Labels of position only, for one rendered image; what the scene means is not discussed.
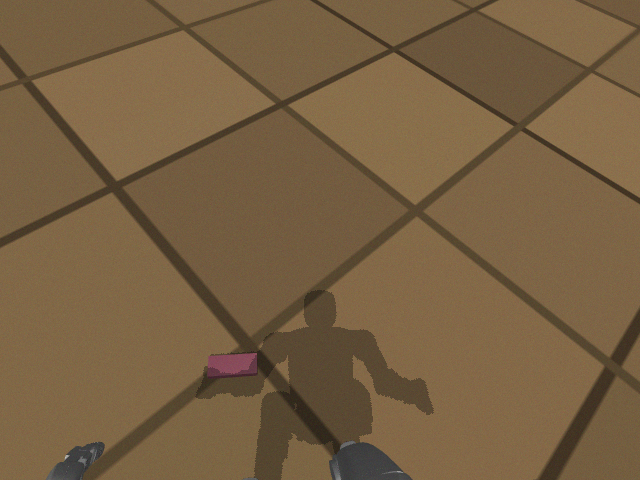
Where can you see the left robot hand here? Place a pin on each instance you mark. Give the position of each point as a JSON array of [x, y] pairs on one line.
[[76, 462]]

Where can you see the small box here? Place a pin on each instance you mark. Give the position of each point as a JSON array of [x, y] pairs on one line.
[[235, 365]]

